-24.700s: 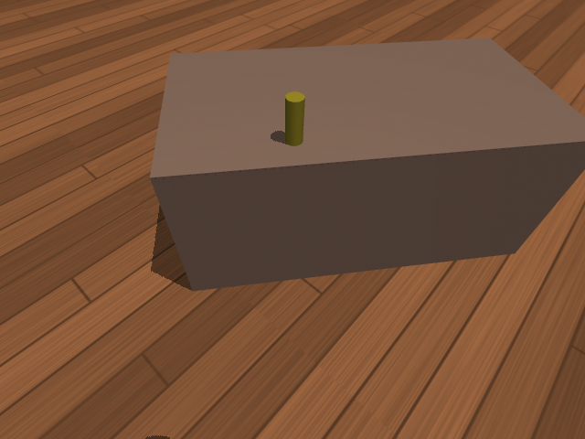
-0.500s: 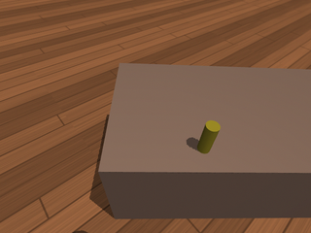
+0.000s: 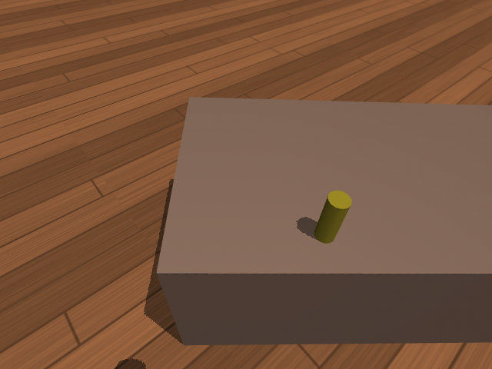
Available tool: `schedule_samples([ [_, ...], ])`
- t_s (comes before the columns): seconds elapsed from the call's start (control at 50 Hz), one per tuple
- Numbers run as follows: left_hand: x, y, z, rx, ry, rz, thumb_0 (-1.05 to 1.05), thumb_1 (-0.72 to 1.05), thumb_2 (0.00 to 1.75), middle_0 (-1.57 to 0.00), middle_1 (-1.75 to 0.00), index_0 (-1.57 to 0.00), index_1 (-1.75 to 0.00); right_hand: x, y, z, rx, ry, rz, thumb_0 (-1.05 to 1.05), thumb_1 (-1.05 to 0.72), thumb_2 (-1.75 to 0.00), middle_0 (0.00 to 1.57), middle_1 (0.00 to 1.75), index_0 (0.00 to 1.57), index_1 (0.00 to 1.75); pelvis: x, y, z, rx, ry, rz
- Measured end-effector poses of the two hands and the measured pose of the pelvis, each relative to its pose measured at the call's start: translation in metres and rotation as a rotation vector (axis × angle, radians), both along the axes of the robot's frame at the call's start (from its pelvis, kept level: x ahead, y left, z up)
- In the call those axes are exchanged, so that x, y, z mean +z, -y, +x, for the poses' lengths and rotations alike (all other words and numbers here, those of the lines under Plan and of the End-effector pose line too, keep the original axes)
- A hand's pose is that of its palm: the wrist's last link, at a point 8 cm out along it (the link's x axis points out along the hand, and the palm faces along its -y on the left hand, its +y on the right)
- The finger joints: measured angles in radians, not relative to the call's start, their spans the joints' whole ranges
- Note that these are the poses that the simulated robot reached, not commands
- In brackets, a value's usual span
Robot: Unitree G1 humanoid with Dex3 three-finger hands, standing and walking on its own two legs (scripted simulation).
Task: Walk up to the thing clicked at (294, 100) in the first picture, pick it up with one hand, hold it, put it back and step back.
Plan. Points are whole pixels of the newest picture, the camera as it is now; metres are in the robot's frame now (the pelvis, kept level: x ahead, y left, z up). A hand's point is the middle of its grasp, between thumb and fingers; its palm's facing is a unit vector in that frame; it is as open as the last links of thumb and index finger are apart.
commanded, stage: stand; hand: right
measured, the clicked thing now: (331, 218) +0.48 -0.20 -0.11
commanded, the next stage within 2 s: none
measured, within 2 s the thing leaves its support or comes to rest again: neither
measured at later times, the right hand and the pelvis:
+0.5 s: hand out of the picture +0.07 -0.25 -0.15, palm faces -0.02 +0.93 -0.36, open 10.6 cm; pelvis +0.00 +0.00 +0.00, yaw +0 degrees
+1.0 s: hand out of the picture +0.08 -0.25 -0.16, palm faces -0.02 +0.93 -0.36, open 7.4 cm; pelvis +0.01 +0.00 +0.00, yaw +0 degrees
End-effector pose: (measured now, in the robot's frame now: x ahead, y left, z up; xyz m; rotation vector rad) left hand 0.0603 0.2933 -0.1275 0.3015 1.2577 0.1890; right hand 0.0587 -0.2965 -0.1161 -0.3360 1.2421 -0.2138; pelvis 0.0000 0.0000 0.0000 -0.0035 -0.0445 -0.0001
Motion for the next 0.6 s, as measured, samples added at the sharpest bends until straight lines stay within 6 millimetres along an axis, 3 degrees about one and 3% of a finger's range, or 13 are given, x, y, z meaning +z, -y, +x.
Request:
schedule_samples([
  [0.16,0.0003,-0.0005,0.0053,-0.004,0.005,-0.001,0.0,0.9,0.9,-0.2,-0.3,-0.2,-0.29,0.0015,0.0009,0.005,-0.003,0.005,-0.004,0.0,0.55,-0.04,0.07,0.06,0.06,0.05,0.0003,-0.0011,0.0027,0.0,-0.002,-0.002],
  [0.26,0.001,-0.0016,0.0085,-0.006,0.015,0.0,0.0,0.9,0.9,-0.2,-0.3,-0.2,-0.29,0.0028,0.0011,0.0069,-0.004,0.012,-0.008,0.0,0.42,-0.18,0.13,0.16,0.12,0.15,0.0005,-0.0019,0.0029,0.0,0.001,-0.002],
  [0.44,0.0028,-0.004,0.0089,-0.005,0.024,0.002,0.0,0.9,0.9,-0.2,-0.3,-0.2,-0.29,0.002,-0.0014,0.0051,-0.002,0.012,-0.003,0.0,-0.14,-0.66,0.19,0.27,0.19,0.27,0.0007,-0.0033,0.0007,0.001,0.001,0.0],
  [0.6,0.0025,-0.0055,0.0022,-0.003,-0.001,0.006,0.0,0.9,0.9,-0.2,-0.3,-0.2,-0.29,-0.001,-0.0031,-0.0002,-0.009,-0.012,0.007,0.0,-0.66,-0.85,0.2,0.3,0.2,0.29,0.0008,-0.004,0.0016,0.002,-0.007,0.0],
])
